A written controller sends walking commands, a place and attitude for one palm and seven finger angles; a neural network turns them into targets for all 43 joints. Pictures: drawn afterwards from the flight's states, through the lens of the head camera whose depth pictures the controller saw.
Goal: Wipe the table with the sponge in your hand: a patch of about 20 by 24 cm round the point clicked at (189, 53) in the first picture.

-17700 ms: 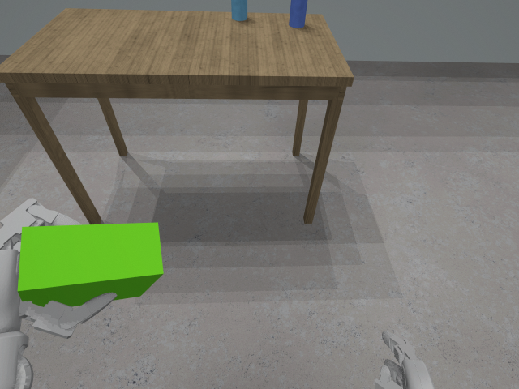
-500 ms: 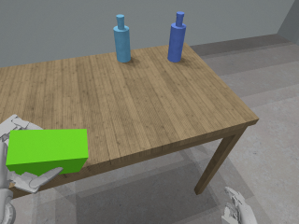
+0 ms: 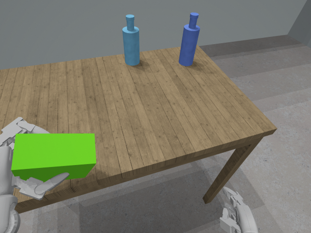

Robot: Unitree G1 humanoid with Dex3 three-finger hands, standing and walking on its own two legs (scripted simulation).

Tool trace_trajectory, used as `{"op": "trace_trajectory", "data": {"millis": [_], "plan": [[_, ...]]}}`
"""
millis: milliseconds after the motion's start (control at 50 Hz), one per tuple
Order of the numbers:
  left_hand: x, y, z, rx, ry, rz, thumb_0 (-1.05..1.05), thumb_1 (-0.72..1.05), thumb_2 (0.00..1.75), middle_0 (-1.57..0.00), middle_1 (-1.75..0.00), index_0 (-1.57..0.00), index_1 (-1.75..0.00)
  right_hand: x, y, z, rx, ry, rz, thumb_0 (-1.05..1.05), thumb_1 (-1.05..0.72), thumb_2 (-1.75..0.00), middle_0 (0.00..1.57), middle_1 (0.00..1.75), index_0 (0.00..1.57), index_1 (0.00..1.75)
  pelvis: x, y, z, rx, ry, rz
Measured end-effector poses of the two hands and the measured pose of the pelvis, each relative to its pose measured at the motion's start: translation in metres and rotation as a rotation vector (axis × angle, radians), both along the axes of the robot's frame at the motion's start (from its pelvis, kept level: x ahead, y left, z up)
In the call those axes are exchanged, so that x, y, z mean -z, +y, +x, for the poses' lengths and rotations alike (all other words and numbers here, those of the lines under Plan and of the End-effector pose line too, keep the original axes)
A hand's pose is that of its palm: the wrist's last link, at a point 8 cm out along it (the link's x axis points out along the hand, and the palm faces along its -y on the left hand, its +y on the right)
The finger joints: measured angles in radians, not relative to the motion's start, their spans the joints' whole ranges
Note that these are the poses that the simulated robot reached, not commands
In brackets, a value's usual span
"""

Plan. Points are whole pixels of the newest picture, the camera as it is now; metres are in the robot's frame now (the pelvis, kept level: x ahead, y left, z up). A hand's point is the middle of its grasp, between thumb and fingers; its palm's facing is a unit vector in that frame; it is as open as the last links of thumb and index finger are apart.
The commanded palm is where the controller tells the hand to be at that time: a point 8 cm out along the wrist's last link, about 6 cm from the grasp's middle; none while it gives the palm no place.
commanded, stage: shuffle to correct the standing spot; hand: left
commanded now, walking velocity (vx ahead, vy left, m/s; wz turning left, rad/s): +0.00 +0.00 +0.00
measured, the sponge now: (68, 158) +0.23 +0.21 +0.12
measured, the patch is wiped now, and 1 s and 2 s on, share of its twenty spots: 0.00 0.00 0.00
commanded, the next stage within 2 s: come to a stop and stand still in 0.72 s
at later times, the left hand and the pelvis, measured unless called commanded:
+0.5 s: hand (69, 144) +0.24 +0.20 +0.16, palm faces +0.31 -0.88 -0.36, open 10.3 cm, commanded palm +0.18 +0.24 +0.17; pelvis +0.02 -0.03 +0.00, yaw -2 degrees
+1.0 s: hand (96, 155) +0.23 +0.14 +0.15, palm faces +0.31 -0.87 -0.38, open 10.3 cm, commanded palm +0.18 +0.20 +0.17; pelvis +0.01 -0.08 -0.01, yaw +0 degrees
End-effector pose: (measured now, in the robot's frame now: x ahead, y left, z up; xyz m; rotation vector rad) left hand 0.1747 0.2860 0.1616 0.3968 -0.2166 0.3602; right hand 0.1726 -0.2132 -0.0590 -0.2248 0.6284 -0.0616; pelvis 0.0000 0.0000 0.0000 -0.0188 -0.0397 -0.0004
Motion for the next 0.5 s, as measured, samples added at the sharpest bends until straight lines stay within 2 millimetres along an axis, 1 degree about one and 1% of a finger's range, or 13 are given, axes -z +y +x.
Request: {"op": "trace_trajectory", "data": {"millis": [100,260,360,500], "plan": [[0.0,-0.001,0.01,0.012,0.01,0.001,-0.01,-0.52,1.03,-0.72,-1.34,-0.73,-1.33,0.0,0.004,0.008,-0.002,0.001,0.001,0.01,-0.91,-0.9,0.2,0.3,0.21,0.3,-0.001,0.002,0.005,0.005,0.002,0.002],[-0.009,-0.006,0.023,0.031,-0.006,0.032,-0.01,-0.52,1.03,-0.72,-1.34,-0.73,-1.33,0.001,0.002,0.015,0.011,0.02,0.007,0.01,-0.91,-0.9,0.2,0.3,0.21,0.3,-0.002,-0.002,0.013,0.018,0.007,0.012],[-0.01,-0.017,0.03,0.04,-0.006,0.028,-0.01,-0.52,1.03,-0.72,-1.34,-0.73,-1.33,0.002,-0.007,0.018,0.022,0.03,0.018,0.01,-0.91,-0.9,0.2,0.3,0.21,0.3,-0.002,-0.011,0.017,0.025,0.01,0.015],[-0.009,-0.045,0.033,0.071,0.02,0.019,-0.01,-0.52,1.03,-0.72,-1.34,-0.73,-1.33,0.003,-0.03,0.018,0.043,0.029,0.031,0.01,-0.91,-0.9,0.2,0.3,0.21,0.3,-0.001,-0.031,0.017,0.028,0.013,0.013]]}}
